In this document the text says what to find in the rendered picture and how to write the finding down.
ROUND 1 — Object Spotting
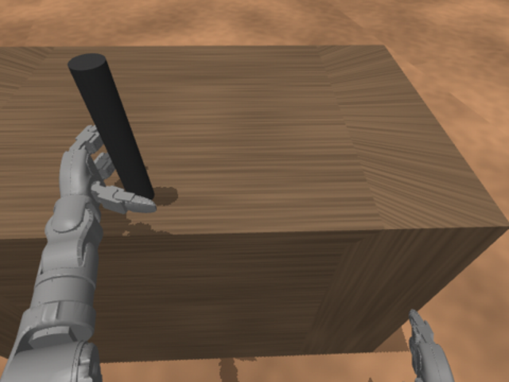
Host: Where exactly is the can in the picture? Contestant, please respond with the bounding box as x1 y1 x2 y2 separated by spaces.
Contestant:
68 53 154 200

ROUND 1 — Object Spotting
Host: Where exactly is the left robot arm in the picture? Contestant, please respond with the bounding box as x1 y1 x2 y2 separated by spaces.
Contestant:
0 194 103 382

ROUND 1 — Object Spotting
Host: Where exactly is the right robot hand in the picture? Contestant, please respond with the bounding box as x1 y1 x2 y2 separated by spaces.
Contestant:
409 310 455 382

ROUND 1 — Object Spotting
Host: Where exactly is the left robot hand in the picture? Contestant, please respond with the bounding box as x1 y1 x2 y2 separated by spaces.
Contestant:
59 125 157 214

